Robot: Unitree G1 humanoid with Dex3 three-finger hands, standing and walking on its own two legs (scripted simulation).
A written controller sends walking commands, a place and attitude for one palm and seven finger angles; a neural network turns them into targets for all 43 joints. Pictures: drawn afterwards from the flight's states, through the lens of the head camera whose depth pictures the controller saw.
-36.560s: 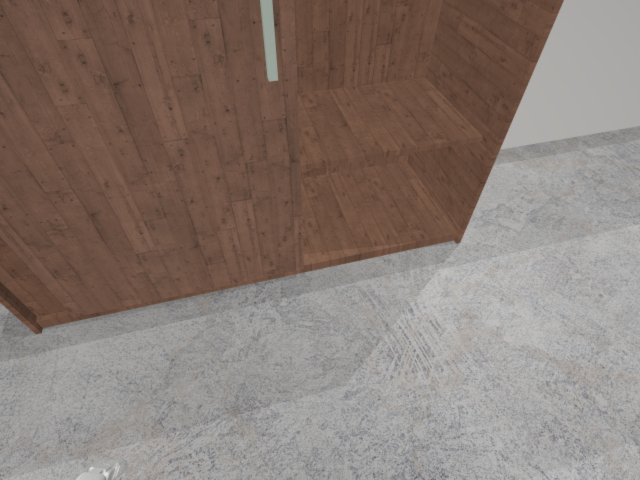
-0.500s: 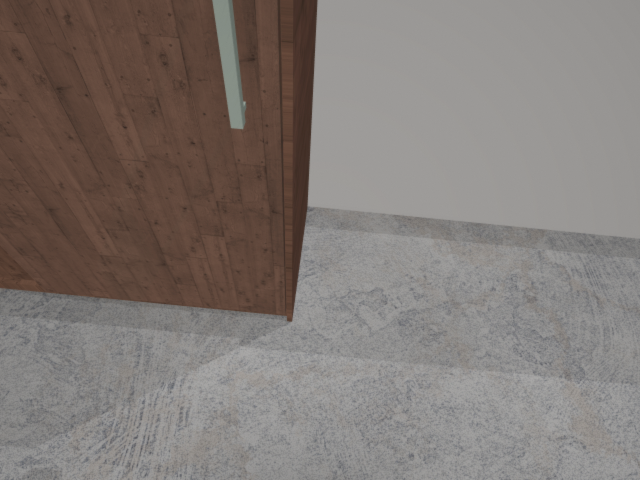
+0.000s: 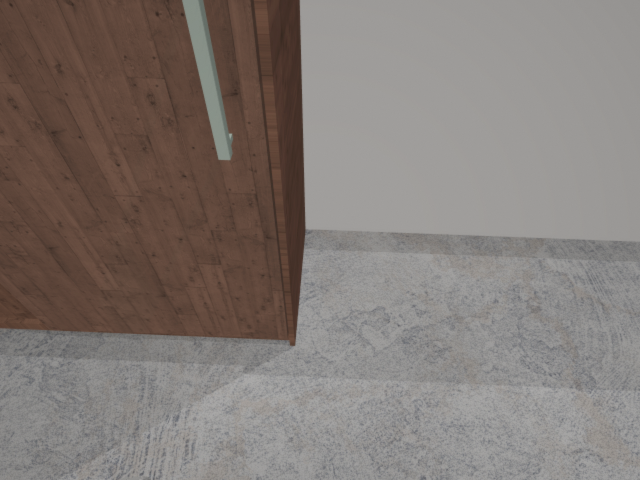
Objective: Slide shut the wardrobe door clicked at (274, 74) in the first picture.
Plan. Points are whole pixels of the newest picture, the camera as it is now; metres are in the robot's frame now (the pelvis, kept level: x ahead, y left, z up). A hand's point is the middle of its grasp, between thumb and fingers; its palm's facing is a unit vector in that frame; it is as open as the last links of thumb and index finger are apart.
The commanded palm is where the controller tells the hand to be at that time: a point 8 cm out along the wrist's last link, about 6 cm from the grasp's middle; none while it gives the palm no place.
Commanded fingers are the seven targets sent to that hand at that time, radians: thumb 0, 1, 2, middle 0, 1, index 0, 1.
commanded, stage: let the arm hang, fingers relaxed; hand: left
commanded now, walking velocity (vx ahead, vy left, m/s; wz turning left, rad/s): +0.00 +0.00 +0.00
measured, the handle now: (211, 69) +0.63 +0.21 +0.20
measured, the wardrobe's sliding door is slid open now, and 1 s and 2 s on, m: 0.00 0.00 0.00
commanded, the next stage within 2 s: look to check the result in 0.08 s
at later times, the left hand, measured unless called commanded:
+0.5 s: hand out of the picture +0.09 +0.23 -0.16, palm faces -0.02 -0.94 -0.34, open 7.4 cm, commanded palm none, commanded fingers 0.00 0.90 0.90 -0.20 -0.30 -0.20 -0.30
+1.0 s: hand out of the picture +0.11 +0.22 -0.15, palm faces -0.02 -0.94 -0.33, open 7.4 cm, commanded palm none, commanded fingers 0.00 0.90 0.90 -0.20 -0.30 -0.20 -0.30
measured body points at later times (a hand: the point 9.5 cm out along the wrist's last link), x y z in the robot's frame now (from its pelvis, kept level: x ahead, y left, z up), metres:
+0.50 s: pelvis +0.02 -0.02 +0.00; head +0.04 -0.02 +0.45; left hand +0.10 +0.28 -0.13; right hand +0.09 -0.31 -0.14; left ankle +0.00 +0.11 -0.75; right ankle +0.00 -0.12 -0.75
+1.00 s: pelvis +0.03 -0.03 +0.00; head +0.04 -0.03 +0.45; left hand +0.11 +0.26 -0.13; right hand +0.09 -0.32 -0.14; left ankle +0.00 +0.11 -0.75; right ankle +0.00 -0.12 -0.75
